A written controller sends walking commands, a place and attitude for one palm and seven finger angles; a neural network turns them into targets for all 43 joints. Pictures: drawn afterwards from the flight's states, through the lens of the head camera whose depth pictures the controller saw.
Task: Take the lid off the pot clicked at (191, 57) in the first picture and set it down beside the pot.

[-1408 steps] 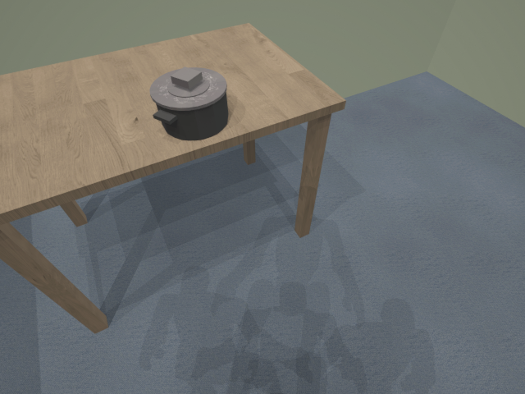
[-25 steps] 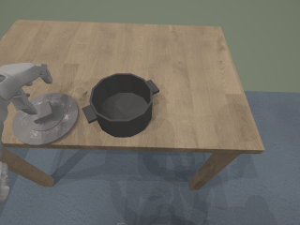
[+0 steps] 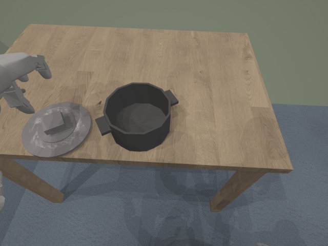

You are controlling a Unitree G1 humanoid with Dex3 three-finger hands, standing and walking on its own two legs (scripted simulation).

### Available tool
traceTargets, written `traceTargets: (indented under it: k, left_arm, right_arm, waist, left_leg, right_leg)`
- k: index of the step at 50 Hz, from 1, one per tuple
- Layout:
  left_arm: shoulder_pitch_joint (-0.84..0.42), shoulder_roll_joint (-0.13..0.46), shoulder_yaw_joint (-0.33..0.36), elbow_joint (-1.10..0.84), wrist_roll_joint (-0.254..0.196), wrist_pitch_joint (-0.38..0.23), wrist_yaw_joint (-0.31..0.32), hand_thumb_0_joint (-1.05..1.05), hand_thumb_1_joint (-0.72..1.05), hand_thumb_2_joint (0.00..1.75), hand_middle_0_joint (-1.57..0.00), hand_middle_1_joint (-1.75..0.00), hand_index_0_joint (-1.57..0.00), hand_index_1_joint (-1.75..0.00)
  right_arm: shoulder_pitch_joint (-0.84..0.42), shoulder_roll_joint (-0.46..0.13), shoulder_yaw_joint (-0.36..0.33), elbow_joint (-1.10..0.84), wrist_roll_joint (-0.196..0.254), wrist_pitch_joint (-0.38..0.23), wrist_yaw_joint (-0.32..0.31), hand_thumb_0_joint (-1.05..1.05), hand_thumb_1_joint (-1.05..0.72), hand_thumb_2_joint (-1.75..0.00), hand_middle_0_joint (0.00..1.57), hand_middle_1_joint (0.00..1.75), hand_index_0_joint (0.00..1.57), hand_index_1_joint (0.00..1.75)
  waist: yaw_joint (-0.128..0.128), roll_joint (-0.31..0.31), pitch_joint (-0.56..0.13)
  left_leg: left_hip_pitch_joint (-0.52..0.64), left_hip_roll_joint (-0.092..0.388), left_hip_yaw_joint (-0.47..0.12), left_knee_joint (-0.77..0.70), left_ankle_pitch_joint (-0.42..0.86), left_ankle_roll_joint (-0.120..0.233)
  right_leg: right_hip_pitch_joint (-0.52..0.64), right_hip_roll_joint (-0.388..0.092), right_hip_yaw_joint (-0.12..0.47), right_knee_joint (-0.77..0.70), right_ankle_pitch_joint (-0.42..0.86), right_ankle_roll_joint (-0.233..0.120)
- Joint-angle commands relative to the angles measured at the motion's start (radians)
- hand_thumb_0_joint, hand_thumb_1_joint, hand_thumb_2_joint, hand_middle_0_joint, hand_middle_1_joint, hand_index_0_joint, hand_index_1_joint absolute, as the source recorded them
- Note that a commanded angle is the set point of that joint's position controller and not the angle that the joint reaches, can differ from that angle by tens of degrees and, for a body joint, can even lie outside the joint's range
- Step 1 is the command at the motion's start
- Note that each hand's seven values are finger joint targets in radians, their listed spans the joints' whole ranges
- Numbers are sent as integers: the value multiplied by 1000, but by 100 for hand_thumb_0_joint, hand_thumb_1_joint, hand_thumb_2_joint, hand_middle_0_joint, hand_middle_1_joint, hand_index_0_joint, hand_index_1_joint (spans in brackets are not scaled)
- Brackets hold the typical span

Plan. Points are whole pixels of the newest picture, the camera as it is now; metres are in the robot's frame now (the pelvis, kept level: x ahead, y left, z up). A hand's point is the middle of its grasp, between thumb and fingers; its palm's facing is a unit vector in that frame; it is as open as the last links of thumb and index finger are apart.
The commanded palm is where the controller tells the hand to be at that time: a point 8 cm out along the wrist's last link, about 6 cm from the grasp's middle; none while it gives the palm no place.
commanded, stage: raise the empty hand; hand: left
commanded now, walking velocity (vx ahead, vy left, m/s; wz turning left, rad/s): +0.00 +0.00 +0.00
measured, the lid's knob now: (53, 122) +0.43 +0.33 +0.00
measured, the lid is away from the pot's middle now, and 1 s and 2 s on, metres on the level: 0.24 0.24 0.24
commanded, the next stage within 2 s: draw the hand back to the body in 0.24 s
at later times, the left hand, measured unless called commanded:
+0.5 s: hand (22, 82) +0.43 +0.32 +0.16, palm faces -0.34 -0.09 -0.94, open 11.0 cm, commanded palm +0.41 +0.32 +0.22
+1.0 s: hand (47, 87) +0.40 +0.25 +0.18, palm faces +0.24 -0.83 -0.51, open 11.0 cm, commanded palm +0.35 +0.30 +0.21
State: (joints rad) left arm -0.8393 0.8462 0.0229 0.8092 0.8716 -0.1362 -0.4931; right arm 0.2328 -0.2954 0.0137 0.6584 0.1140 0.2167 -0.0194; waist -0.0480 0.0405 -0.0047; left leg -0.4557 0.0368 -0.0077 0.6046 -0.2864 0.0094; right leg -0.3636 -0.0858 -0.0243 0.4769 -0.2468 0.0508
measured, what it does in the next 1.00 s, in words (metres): stands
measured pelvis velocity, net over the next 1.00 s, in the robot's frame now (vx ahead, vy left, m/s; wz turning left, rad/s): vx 0.01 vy -0.02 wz -0.02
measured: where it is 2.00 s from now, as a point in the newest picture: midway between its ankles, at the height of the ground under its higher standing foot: outside the picture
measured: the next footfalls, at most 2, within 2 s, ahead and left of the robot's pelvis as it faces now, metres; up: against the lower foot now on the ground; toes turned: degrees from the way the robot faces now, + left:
none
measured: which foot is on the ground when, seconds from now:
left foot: down 0.00-1.00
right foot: down 0.00-1.00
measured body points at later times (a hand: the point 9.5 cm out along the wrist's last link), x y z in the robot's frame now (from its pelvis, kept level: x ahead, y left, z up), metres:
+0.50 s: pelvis +0.01 +0.00 +0.00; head +0.07 +0.00 +0.45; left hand +0.45 +0.32 +0.21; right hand +0.08 -0.27 -0.12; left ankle +0.01 +0.11 -0.73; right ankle -0.01 -0.19 -0.73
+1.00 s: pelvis +0.01 -0.02 +0.01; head +0.05 -0.02 +0.46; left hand +0.38 +0.29 +0.20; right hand +0.17 -0.24 -0.10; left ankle +0.01 +0.11 -0.73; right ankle -0.01 -0.19 -0.73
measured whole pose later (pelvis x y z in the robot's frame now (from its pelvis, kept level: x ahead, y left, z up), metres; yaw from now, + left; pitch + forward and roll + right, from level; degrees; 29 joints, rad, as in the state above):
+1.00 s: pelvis +0.01 -0.02 +0.01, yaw -1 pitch +2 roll -1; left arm -0.44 0.55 0.25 0.34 0.08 -0.08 -0.07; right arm 0.17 -0.24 0.07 0.61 0.08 0.05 -0.08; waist 0.03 0.03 0.05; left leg -0.27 0.05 0.01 0.50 -0.27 -0.02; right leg -0.22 -0.07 -0.01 0.43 -0.25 0.05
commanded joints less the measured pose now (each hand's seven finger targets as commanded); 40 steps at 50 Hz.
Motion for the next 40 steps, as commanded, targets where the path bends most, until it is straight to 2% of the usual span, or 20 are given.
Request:
traceTargets:
  k: [1, 2, 4, 7, 10, 11, 15, 16, 17, 18, 21, 22, 24, 26, 27, 28, 30, 34, 36, 40]
  left_arm:
    - [-472, 334, 91, -173, -5, 0, 29, 0, 6, 51, -30, -95, -30, -95]
    - [-494, 375, 115, -197, -10, 0, 26, 0, 6, 51, -30, -95, -30, -95]
    - [-508, 342, 91, -184, -3, 0, 22, 0, 6, 51, -30, -95, -30, -95]
    - [-531, 359, 92, -191, -9, 7, 13, 0, 6, 51, -30, -95, -30, -95]
    - [-486, 277, 33, -81, -3, 17, 4, 0, 6, 51, -30, -95, -30, -95]
    - [-504, 280, 27, -106, -5, 18, 1, 0, 6, 51, -30, -95, -30, -95]
    - [-536, 378, 106, -197, 9, 0, 8, 0, 6, 51, -30, -95, -30, -95]
    - [-528, 371, 107, -191, 5, -4, 7, 0, 6, 51, -30, -95, -30, -95]
    - [-514, 402, 132, -183, -4, 0, 5, 0, 6, 51, -30, -95, -30, -95]
    - [-461, 414, 165, -185, -3, 0, 10, 0, 6, 51, -30, -95, -30, -95]
    - [-349, 340, 135, -242, -18, 10, 9, 0, 6, 51, -30, -95, -30, -95]
    - [-315, 352, 143, -213, -24, 21, 6, 0, 6, 51, -30, -95, -30, -95]
    - [-302, 375, 171, -283, -27, 25, 6, 0, 6, 51, -30, -95, -30, -95]
    - [-304, 385, 183, -400, -36, 26, 5, 0, 6, 51, -30, -95, -30, -95]
    - [-309, 429, 217, -447, -46, 32, 8, 0, 6, 51, -30, -95, -30, -95]
    - [-266, 400, 214, -439, -46, 34, 10, 0, 6, 51, -30, -95, -30, -95]
    - [-221, 369, 208, -425, -64, 38, 5, 0, 6, 51, -30, -95, -30, -95]
    - [-194, 353, 205, -502, -70, 49, 11, 0, 6, 51, -30, -95, -30, -95]
    - [-162, 315, 182, -501, -77, 57, 12, 0, 6, 51, -30, -95, -30, -95]
    - [-108, 329, 211, -559, -83, 66, 21, 0, 6, 51, -30, -95, -30, -95]
  right_arm:
    - [33, -165, -55, -86, -6, -33, -13, 0, -90, -90, 20, 30, 20, 30]
    - [20, -174, -55, -86, -6, -39, -12, 0, -90, -90, 20, 30, 20, 30]
    - [33, -166, -53, -82, -7, -37, -14, 0, -90, -90, 20, 30, 20, 30]
    - [17, -172, -52, -87, -5, -44, -11, 0, -90, -90, 20, 30, 20, 30]
    - [35, -166, -49, -78, 1, -34, -10, 0, -90, -90, 20, 30, 20, 30]
    - [32, -169, -51, -79, 0, -34, -10, 0, -90, -90, 20, 30, 20, 30]
    - [40, -169, -57, -89, -9, -32, -7, 0, -90, -90, 20, 30, 20, 30]
    - [40, -167, -57, -89, -9, -32, -8, 0, -90, -90, 20, 30, 20, 30]
    - [30, -174, -58, -91, -10, -37, -2, 0, -90, -90, 20, 30, 20, 30]
    - [42, -170, -60, -98, -10, -30, 1, 0, -90, -90, 20, 30, 20, 30]
    - [13, -156, -63, -125, -8, -23, 16, 0, -90, -90, 20, 30, 20, 30]
    - [0, -163, -62, -129, -6, -27, 22, 0, -90, -90, 20, 30, 20, 30]
    - [-7, -162, -62, -139, -6, -17, 26, 0, -90, -90, 20, 30, 20, 30]
    - [-27, -156, -63, -158, -11, -18, 29, 0, -90, -90, 20, 30, 20, 30]
    - [-44, -163, -66, -162, -15, -24, 35, 0, -90, -90, 20, 30, 20, 30]
    - [-29, -153, -64, -163, -16, -24, 32, 0, -90, -90, 20, 30, 20, 30]
    - [-37, -152, -60, -159, -13, -23, 30, 0, -90, -90, 20, 30, 20, 30]
    - [-65, -146, -59, -171, -18, -27, 28, 0, -90, -90, 20, 30, 20, 30]
    - [-81, -140, -53, -172, -18, -28, 26, 0, -90, -90, 20, 30, 20, 30]
    - [-106, -133, -50, -184, -26, -35, 22, 0, -90, -90, 20, 30, 20, 30]
  waist:
    - [-14, 71, -381]
    - [-2, 89, -399]
    - [-13, 85, -400]
    - [-3, 98, -399]
    - [-22, 38, -326]
    - [-20, 35, -337]
    - [-5, 95, -448]
    - [-9, 95, -446]
    - [4, 91, -440]
    - [2, 71, -447]
    - [5, 83, -423]
    - [7, 67, -386]
    - [11, 67, -397]
    - [16, 103, -436]
    - [26, 130, -453]
    - [14, 124, -449]
    - [16, 82, -408]
    - [22, 89, -410]
    - [21, 83, -375]
    - [34, 82, -388]
  left_leg:
    - [309, -72, 23, -56, 321, 69]
    - [316, -72, 21, -54, 359, 67]
    - [324, -69, 24, -59, 346, 67]
    - [323, -72, 17, -64, 382, 63]
    - [275, -71, 33, -68, 296, 63]
    - [276, -71, 34, -68, 286, 65]
    - [335, -73, 24, -54, 393, 68]
    - [341, -72, 21, -51, 433, 67]
    - [336, -73, 15, -48, 479, 67]
    - [333, -70, 19, -44, 455, 69]
    - [338, -71, 18, -48, 492, 69]
    - [307, -77, 18, -49, 482, 66]
    - [309, -75, 21, -55, 432, 69]
    - [342, -77, 9, -56, 482, 71]
    - [361, -78, -2, -56, 540, 68]
    - [379, -73, 2, -54, 538, 69]
    - [353, -72, 9, -64, 467, 69]
    - [362, -74, 10, -73, 455, 68]
    - [343, -74, 9, -85, 417, 63]
    - [351, -80, 11, -88, 416, 64]
  right_leg:
    - [35, 120, -84, -33, 221, -87]
    - [50, 115, -82, -31, 255, -90]
    - [46, 116, -85, -34, 243, -85]
    - [51, 114, -87, -35, 259, -89]
    - [26, 119, -90, -42, 216, -82]
    - [34, 118, -88, -41, 223, -82]
    - [78, 118, -80, -24, 285, -86]
    - [74, 119, -83, -22, 300, -86]
    - [70, 117, -83, -22, 321, -86]
    - [87, 116, -81, -18, 317, -81]
    - [71, 118, -84, -22, 313, -79]
    - [64, 116, -85, -24, 311, -81]
    - [81, 115, -83, -27, 296, -79]
    - [93, 114, -81, -25, 311, -81]
    - [87, 111, -80, -24, 316, -83]
    - [82, 119, -82, -26, 297, -79]
    - [75, 116, -88, -41, 271, -75]
    - [89, 115, -85, -43, 270, -78]
    - [83, 115, -90, -50, 248, -78]
    - [116, 112, -83, -50, 264, -80]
